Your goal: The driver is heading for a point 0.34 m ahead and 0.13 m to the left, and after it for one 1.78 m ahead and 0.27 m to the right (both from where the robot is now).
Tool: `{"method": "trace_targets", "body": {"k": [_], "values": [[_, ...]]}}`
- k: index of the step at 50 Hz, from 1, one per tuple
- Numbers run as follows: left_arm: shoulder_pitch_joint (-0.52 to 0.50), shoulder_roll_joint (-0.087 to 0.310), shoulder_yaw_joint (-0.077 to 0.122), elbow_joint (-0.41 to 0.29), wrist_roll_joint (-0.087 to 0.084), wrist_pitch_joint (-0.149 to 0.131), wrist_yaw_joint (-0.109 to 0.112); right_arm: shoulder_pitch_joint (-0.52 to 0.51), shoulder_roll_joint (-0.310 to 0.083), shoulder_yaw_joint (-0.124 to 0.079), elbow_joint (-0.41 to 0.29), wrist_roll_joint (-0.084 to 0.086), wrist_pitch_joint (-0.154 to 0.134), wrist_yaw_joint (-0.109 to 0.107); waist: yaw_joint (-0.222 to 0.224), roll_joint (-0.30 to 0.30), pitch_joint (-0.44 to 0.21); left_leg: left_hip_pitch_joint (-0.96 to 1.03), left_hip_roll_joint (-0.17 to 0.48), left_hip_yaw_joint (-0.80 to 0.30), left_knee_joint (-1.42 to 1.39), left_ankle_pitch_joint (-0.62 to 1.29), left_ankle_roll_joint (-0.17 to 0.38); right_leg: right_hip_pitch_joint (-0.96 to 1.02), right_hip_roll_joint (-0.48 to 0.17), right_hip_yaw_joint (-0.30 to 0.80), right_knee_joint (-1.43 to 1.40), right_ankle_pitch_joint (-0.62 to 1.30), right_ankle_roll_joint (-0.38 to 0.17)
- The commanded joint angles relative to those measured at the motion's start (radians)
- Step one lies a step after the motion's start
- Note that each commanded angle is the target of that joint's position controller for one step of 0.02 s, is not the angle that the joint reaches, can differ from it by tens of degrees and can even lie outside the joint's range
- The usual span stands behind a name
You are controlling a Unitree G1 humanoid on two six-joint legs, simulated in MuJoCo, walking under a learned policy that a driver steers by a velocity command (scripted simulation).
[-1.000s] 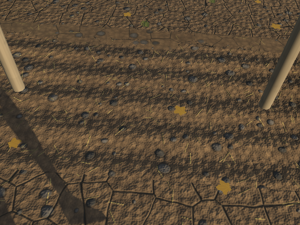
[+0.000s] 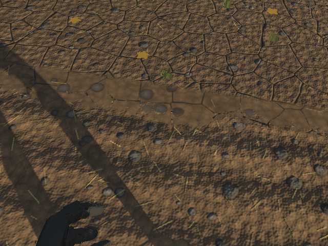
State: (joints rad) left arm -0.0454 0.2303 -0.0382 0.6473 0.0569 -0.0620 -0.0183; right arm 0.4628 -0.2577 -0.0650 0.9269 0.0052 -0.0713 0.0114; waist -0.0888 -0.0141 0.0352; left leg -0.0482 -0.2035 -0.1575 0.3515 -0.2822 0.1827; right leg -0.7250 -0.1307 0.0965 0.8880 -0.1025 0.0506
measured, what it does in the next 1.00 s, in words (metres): walks ahead: right foot, then left foot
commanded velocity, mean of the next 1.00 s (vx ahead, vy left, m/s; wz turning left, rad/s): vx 1.00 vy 0.00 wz -0.20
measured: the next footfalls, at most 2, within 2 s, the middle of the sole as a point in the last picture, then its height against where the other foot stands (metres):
right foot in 0.16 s outside the picture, level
left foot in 0.56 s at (114, 206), level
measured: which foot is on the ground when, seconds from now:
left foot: down 0.00-0.18, up 0.20-0.54, down 0.56-1.00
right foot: up 0.00-0.14, down 0.16-0.58, up 0.60-0.98, down 1.00-1.00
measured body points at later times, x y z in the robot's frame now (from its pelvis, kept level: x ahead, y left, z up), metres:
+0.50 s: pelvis +0.45 -0.01 +0.00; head +0.48 +0.01 +0.45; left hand +0.27 +0.22 -0.12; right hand +0.79 -0.12 -0.02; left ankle +0.58 +0.15 -0.70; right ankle +0.35 -0.16 -0.74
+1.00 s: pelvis +0.90 +0.01 -0.04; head +0.93 +0.00 +0.41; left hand +1.19 +0.19 -0.10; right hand +0.79 -0.26 -0.17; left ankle +0.64 +0.17 -0.69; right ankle +1.03 -0.05 -0.74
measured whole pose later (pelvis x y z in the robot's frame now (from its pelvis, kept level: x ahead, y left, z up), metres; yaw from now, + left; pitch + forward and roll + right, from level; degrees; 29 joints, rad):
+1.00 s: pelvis +0.90 +0.01 -0.04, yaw -15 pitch +1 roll +2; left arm 0.02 0.33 0.04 0.64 0.02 -0.03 -0.07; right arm 0.48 -0.29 -0.04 0.88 -0.03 -0.07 -0.02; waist -0.03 -0.04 0.03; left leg 0.17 0.06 0.28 0.68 -0.34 -0.04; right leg -0.58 0.05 -0.13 0.69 -0.13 -0.21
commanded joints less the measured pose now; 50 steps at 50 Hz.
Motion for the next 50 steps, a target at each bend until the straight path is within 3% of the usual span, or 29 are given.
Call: {"method": "trace_targets", "body": {"k": [1, 3, 5, 6, 7, 8, 9, 10, 11, 12, 13, 15, 18, 21, 24, 27, 28, 29, 30, 31, 32, 33, 37, 39, 43, 45, 47, 49, 50], "values": [[-0.137, 0.081, 0.016, -0.101, -0.019, -0.008, -0.002, 0.031, -0.197, -0.055, -0.063, 0.003, -0.014, 0.000, -0.030, 0.032, 0.034, -0.090, 0.188, -0.232, -0.136, 0.528, 0.065, 0.099, 0.099, -0.122, -0.210, 0.159, 0.003], [-0.165, 0.091, 0.018, -0.132, -0.027, -0.014, 0.002, 0.039, -0.200, -0.060, -0.067, -0.003, -0.013, -0.001, -0.043, 0.071, 0.014, -0.013, 0.211, -0.250, -0.105, 0.620, 0.050, 0.126, 0.120, -0.112, -0.297, 0.173, -0.014], [-0.079, 0.125, 0.031, -0.124, -0.031, -0.021, 0.009, -0.034, -0.221, -0.065, -0.093, -0.001, -0.016, -0.009, 0.017, 0.082, -0.035, -0.028, 0.208, -0.251, -0.030, 0.749, 0.003, 0.332, 0.154, -0.091, -0.404, 0.158, -0.037], [0.025, 0.173, 0.051, -0.095, -0.036, -0.023, 0.021, -0.059, -0.251, -0.072, -0.102, -0.004, -0.019, -0.008, 0.066, 0.083, -0.111, -0.024, 0.205, -0.261, 0.080, 0.878, -0.022, 0.486, 0.182, -0.081, -0.391, 0.106, -0.046], [0.198, 0.230, 0.076, -0.056, -0.046, -0.027, 0.035, -0.114, -0.294, -0.079, -0.117, -0.010, -0.024, -0.004, 0.173, 0.089, -0.203, -0.052, 0.199, -0.264, 0.266, 0.915, -0.038, 0.666, 0.169, -0.063, -0.368, 0.033, -0.055], [0.442, 0.277, 0.103, 0.009, -0.044, -0.029, 0.055, -0.190, -0.280, -0.074, -0.139, -0.020, -0.034, 0.000, 0.303, 0.075, -0.301, -0.159, 0.167, -0.233, 0.513, 0.831, -0.049, 0.898, 0.106, -0.036, -0.339, -0.063, -0.066], [0.623, 0.322, 0.121, 0.046, -0.010, -0.032, 0.073, -0.188, -0.110, -0.030, -0.171, -0.029, -0.041, -0.001, 0.317, -0.124, -0.400, -0.341, 0.103, -0.154, 0.852, 0.110, -0.037, 1.109, -0.131, 0.199, -0.343, -0.403, -0.075], [0.478, 0.396, 0.137, 0.025, 0.022, -0.029, 0.060, -0.002, -0.038, 0.005, -0.224, 0.032, -0.035, 0.005, 0.133, -0.476, -0.487, -0.589, 0.029, -0.040, 1.051, -0.217, -0.073, 1.179, -0.337, 0.833, -0.609, -0.582, -0.198], [0.356, 0.274, 0.132, 0.002, 0.010, -0.026, 0.043, -0.021, -0.117, 0.009, -0.161, -0.008, -0.019, -0.007, 0.134, -0.267, -0.344, -0.665, 0.128, -0.017, 1.083, -0.086, -0.056, 1.036, -0.272, 0.827, -0.649, -0.751, -0.244], [0.315, 0.179, 0.111, 0.009, -0.001, -0.024, 0.032, -0.104, -0.144, 0.004, -0.156, -0.032, -0.012, 0.003, 0.140, -0.103, -0.218, -0.651, 0.163, 0.013, 1.043, 0.006, -0.069, 0.891, -0.209, 0.628, -0.637, -0.642, -0.249], [0.337, 0.151, 0.106, 0.044, 0.002, -0.026, 0.024, -0.182, -0.141, 0.008, -0.178, -0.046, -0.011, 0.014, 0.144, 0.001, -0.138, -0.637, 0.177, 0.025, 1.004, 0.019, -0.077, 0.779, -0.160, 0.501, -0.639, -0.459, -0.250], [0.436, 0.130, 0.094, 0.133, -0.006, -0.039, 0.022, -0.281, -0.092, 0.027, -0.245, -0.065, -0.006, 0.034, 0.123, -0.043, -0.065, -0.651, 0.191, 0.005, 0.930, -0.036, -0.085, 0.687, -0.088, 0.357, -0.642, -0.248, -0.250], [0.497, 0.133, 0.093, 0.184, -0.042, -0.054, 0.017, -0.375, -0.077, 0.053, -0.317, -0.087, -0.002, 0.040, 0.087, -0.060, -0.009, -0.754, 0.258, 0.062, 0.790, -0.087, -0.124, 0.663, -0.074, 0.328, -0.689, -0.097, -0.284], [0.436, 0.182, 0.112, 0.159, -0.039, -0.053, 0.022, -0.510, -0.068, 0.089, -0.389, -0.068, -0.016, 0.066, 0.073, -0.046, 0.041, -0.523, 0.267, 0.124, 0.431, 0.121, -0.169, 0.417, -0.004, 0.196, -0.787, -0.032, -0.259], [0.458, 0.255, 0.134, 0.164, -0.059, -0.055, 0.000, -0.495, -0.101, 0.081, -0.370, -0.040, -0.013, 0.061, 0.068, -0.060, 0.022, -0.210, 0.208, 0.179, 0.317, 0.242, -0.170, 0.326, -0.024, 0.168, -0.819, 0.160, -0.239], [0.520, 0.268, 0.136, 0.190, -0.064, -0.047, -0.008, -0.288, -0.168, 0.040, -0.294, -0.059, -0.019, 0.016, -0.022, 0.005, -0.135, 0.062, 0.158, 0.190, 0.205, 0.149, -0.142, 0.439, 0.041, 0.088, -0.386, 0.494, -0.187], [0.505, 0.254, 0.134, 0.181, -0.068, -0.050, -0.009, -0.147, -0.209, 0.018, -0.270, -0.074, -0.026, -0.005, -0.095, 0.013, -0.213, 0.268, 0.260, 0.109, 0.213, 0.069, -0.123, 0.290, 0.090, 0.077, -0.124, 0.355, -0.168], [0.494, 0.124, 0.108, 0.148, -0.057, -0.054, -0.002, 0.030, -0.281, -0.004, -0.255, -0.096, -0.030, -0.025, -0.121, 0.186, -0.336, 0.434, 0.559, -0.221, 0.156, -0.251, -0.096, 0.135, 0.149, 0.033, 0.223, -0.291, -0.163], [0.563, 0.103, 0.100, 0.095, -0.096, -0.041, 0.005, -0.008, -0.319, -0.015, -0.267, -0.084, -0.013, -0.030, -0.045, 0.320, -0.417, 0.424, 0.713, -0.680, -0.069, -0.461, -0.026, -0.028, 0.180, -0.005, 0.458, -0.357, -0.162], [0.489, 0.145, 0.106, 0.109, -0.067, -0.020, 0.011, -0.111, -0.227, -0.006, -0.273, -0.066, -0.009, -0.029, -0.013, 0.175, -0.236, 0.291, 0.651, -0.588, -0.097, -0.507, -0.013, -0.110, 0.107, -0.016, 0.507, -0.250, -0.164], [0.422, 0.140, 0.106, 0.106, -0.050, -0.008, 0.002, -0.164, -0.148, 0.011, -0.272, -0.054, -0.017, -0.023, 0.001, 0.106, -0.121, 0.177, 0.598, -0.406, -0.083, -0.343, -0.020, -0.121, 0.076, -0.028, 0.471, -0.191, -0.158], [0.402, 0.127, 0.107, 0.110, -0.046, 0.003, -0.008, -0.181, -0.118, 0.016, -0.257, -0.057, -0.024, -0.017, 0.029, 0.078, -0.061, 0.084, 0.554, -0.277, -0.100, -0.167, -0.032, -0.091, 0.054, -0.028, 0.444, -0.175, -0.146], [0.304, 0.071, 0.100, 0.059, -0.025, 0.058, -0.036, -0.148, -0.076, 0.020, -0.182, -0.020, -0.059, -0.010, 0.096, 0.107, 0.030, -0.025, 0.501, 0.017, -0.175, 0.169, -0.069, -0.106, 0.000, -0.036, 0.383, -0.148, -0.122], [0.220, 0.065, 0.093, 0.008, -0.023, 0.061, -0.049, -0.150, -0.066, 0.022, -0.163, -0.020, -0.068, -0.009, 0.111, 0.107, 0.039, -0.028, 0.469, 0.155, -0.198, 0.328, -0.087, -0.120, 0.003, -0.065, 0.319, -0.053, -0.127], [0.074, 0.075, 0.072, -0.053, -0.029, 0.057, -0.080, -0.167, -0.116, 0.011, -0.140, -0.024, -0.071, -0.020, 0.119, 0.053, 0.087, -0.081, 0.391, 0.391, -0.261, 0.509, -0.131, 0.072, 0.055, -0.202, -0.036, 0.145, -0.169], [0.072, 0.086, 0.070, -0.048, -0.034, 0.055, -0.082, -0.114, -0.175, 0.002, -0.134, -0.023, -0.070, -0.027, 0.120, 0.058, 0.048, -0.008, 0.402, 0.436, -0.161, 0.989, -0.150, 0.199, 0.136, -0.281, -0.107, 0.145, -0.204], [0.210, 0.144, 0.086, -0.020, -0.029, 0.049, -0.069, -0.113, -0.250, -0.019, -0.143, -0.033, -0.039, -0.039, 0.212, 0.110, -0.037, 0.088, 0.446, 0.425, 0.088, 1.312, -0.157, 0.336, 0.200, -0.296, -0.146, 0.034, -0.243], [0.596, 0.237, 0.137, 0.102, -0.028, 0.042, -0.038, -0.171, -0.273, -0.028, -0.173, -0.046, -0.003, -0.040, 0.379, 0.083, -0.230, -0.071, 0.444, 0.392, 0.623, 1.177, -0.142, 0.800, 0.248, -0.215, -0.200, -0.039, -0.294], [0.563, 0.301, 0.172, 0.110, -0.058, 0.059, -0.012, -0.179, -0.197, -0.016, -0.173, -0.048, -0.006, -0.023, 0.335, -0.109, -0.191, -0.351, 0.257, 0.381, 1.028, 0.234, -0.174, 0.967, 0.179, -0.052, -0.259, -0.118, -0.319]]}}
